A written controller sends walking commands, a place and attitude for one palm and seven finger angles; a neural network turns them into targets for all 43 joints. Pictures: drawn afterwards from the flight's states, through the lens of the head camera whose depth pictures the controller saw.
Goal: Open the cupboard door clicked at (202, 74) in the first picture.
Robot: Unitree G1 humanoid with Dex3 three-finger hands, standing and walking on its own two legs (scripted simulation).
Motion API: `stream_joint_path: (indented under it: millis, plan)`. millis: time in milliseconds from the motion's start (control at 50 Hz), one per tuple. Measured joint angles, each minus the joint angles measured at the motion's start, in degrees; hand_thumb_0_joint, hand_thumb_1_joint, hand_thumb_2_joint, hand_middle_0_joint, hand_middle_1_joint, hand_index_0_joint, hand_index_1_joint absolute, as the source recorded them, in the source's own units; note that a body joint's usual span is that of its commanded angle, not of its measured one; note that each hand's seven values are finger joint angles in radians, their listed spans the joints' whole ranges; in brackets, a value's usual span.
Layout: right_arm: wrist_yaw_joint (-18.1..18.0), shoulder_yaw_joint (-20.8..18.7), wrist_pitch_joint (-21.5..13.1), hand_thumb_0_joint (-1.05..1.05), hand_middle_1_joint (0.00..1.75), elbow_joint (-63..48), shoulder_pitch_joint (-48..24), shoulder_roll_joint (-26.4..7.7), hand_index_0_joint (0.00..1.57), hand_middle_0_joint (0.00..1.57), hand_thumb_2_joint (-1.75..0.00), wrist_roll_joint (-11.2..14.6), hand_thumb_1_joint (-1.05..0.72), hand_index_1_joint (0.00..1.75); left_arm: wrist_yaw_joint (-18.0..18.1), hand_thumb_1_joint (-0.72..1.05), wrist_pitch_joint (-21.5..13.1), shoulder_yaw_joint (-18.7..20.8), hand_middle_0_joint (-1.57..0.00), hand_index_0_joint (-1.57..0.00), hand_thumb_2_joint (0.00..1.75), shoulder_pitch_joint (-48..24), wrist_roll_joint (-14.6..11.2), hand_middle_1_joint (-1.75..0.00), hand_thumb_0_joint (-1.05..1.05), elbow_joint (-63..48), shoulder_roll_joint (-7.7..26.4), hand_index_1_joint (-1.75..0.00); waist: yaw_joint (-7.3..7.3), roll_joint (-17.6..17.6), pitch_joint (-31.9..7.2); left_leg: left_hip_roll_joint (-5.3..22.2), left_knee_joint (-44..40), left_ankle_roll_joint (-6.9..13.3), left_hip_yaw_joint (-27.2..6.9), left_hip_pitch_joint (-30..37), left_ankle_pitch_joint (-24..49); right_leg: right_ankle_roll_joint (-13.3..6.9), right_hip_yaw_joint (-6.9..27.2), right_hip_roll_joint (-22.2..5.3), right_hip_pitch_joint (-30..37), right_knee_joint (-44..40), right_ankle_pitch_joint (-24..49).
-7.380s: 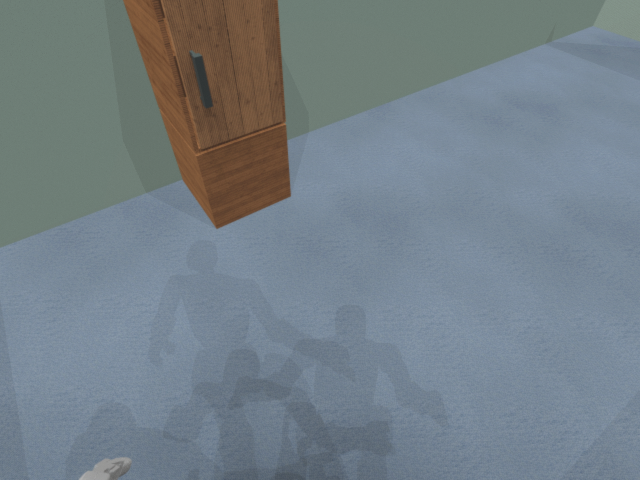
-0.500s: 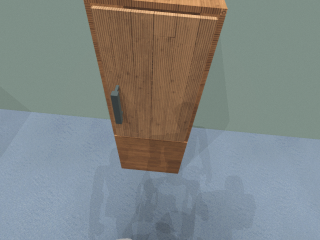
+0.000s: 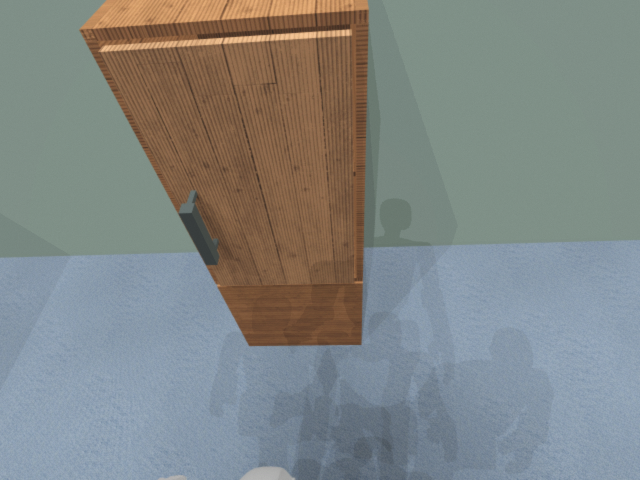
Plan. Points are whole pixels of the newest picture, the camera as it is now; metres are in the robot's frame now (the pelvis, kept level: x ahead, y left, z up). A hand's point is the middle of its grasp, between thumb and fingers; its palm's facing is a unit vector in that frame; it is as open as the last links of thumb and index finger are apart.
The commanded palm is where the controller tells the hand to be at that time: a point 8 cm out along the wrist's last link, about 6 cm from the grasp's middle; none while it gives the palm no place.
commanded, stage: come to a stop and stand still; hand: left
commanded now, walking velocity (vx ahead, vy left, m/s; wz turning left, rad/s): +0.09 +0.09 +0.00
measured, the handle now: (203, 228) +0.56 +0.27 -0.09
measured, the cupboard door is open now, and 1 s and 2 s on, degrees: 0 0 0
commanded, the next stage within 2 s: look again from close up in 0.58 s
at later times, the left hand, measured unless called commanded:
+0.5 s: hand out of the picture -0.04 +0.21 -0.17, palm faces +0.07 -0.98 -0.18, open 7.4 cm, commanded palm none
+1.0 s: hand out of the picture +0.01 +0.22 -0.17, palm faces +0.02 -0.98 -0.22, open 7.4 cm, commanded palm none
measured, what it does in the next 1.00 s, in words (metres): steps on the spot: left foot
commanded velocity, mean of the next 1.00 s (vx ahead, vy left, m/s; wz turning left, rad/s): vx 0.01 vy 0.01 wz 0.00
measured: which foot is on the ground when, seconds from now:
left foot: up 0.00-0.24, down 0.26-1.00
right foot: down 0.00-1.00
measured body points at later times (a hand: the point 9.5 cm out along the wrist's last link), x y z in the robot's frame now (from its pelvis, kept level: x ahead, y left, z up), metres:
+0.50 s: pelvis -0.02 +0.04 +0.00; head -0.02 +0.04 +0.45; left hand -0.04 +0.26 -0.16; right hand -0.02 -0.18 -0.15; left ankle -0.07 +0.15 -0.74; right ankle +0.02 -0.09 -0.74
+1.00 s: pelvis +0.00 +0.04 +0.00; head -0.01 +0.02 +0.45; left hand +0.00 +0.27 -0.15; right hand -0.01 -0.16 -0.17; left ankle -0.07 +0.15 -0.74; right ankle +0.02 -0.09 -0.74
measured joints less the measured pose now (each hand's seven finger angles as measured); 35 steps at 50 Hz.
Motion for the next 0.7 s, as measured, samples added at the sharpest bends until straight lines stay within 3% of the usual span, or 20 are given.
stream_joint_path:
  millis: [80,180,260,300,400,700]
  plan:
    - [0.5,0.4,-0.1,0.00,0.30,0.2,1.3,-0.1,0.20,0.19,-0.90,-0.1,-0.91,0.29,-0.2,0.90,-0.2,0.0,-0.20,-0.20,0.90,0.2,0.1,-0.30,0.01,-0.3,-0.4,-0.30,0.61,-0.7,-0.7,0.5,-4.3,-0.5,-0.1,2.6,1.2,-0.1,-0.3,-0.3,0.2,-2.6,1.9]
    - [0.6,1.2,-0.9,0.00,0.30,0.4,2.1,0.5,0.20,0.19,-0.90,0.0,-0.91,0.29,-0.6,0.90,-0.5,0.1,-0.20,-0.20,0.90,1.4,0.3,-0.30,0.01,0.4,0.1,-0.30,1.84,-2.1,-1.4,1.3,-17.7,0.0,0.4,8.1,1.1,0.3,-0.4,-0.4,-0.3,-4.3,3.7]
    - [0.3,2.0,-2.4,0.00,0.30,0.5,3.0,1.0,0.20,0.19,-0.90,0.0,-0.90,0.29,-0.6,0.90,0.2,0.4,-0.20,-0.20,0.90,3.0,-0.2,-0.30,0.01,2.6,0.7,-0.30,1.87,-2.1,-2.6,2.1,-31.6,1.2,0.8,13.9,7.3,1.3,-1.1,0.5,-1.4,-3.5,4.1]
    - [0.0,2.4,-2.8,0.00,0.30,1.2,3.5,2.1,0.20,0.19,-0.90,-0.3,-0.91,0.29,-0.6,0.90,0.9,0.6,-0.20,-0.20,0.90,3.6,-0.6,-0.30,0.01,4.0,1.4,-0.30,1.85,-3.4,-2.9,1.7,-32.4,0.7,1.0,14.2,8.2,1.9,-0.9,0.0,-1.7,-2.7,3.9]
    - [-0.4,3.8,-3.1,0.00,0.30,2.8,5.7,4.5,0.20,0.19,-0.90,-0.2,-0.90,0.30,-0.9,0.90,1.2,0.0,-0.20,-0.20,0.90,5.9,-0.4,-0.30,0.01,6.8,1.9,-0.30,2.36,-5.3,-3.9,0.3,-35.2,1.7,1.7,16.1,9.4,3.0,-0.1,-1.0,-0.1,-5.1,5.4]
    - [-0.8,4.5,-4.3,0.00,0.30,5.6,7.6,6.1,0.20,0.20,-0.90,0.5,-0.91,0.30,0.2,0.90,-0.9,-2.2,-0.20,-0.20,0.90,9.4,-0.7,-0.30,0.01,11.3,-2.5,-0.30,1.66,-3.0,-3.1,0.9,-35.3,2.0,2.6,17.1,8.3,3.4,0.7,-0.2,1.1,-6.5,5.1]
